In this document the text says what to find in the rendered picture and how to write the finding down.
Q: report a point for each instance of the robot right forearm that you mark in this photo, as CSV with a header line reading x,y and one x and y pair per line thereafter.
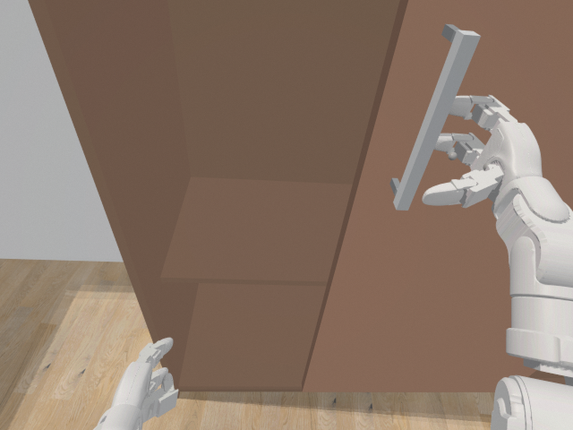
x,y
536,226

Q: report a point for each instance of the handle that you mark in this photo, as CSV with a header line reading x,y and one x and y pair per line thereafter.
x,y
464,43

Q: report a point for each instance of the robot left forearm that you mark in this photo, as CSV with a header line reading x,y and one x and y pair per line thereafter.
x,y
121,417

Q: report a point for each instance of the wardrobe door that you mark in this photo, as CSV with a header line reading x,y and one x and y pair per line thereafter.
x,y
419,300
541,374

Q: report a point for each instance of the right robot hand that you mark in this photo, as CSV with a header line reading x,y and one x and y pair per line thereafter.
x,y
512,151

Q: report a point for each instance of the robot right upper arm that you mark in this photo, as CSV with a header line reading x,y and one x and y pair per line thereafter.
x,y
523,403

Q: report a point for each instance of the left robot hand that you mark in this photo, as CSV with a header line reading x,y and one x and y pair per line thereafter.
x,y
138,386

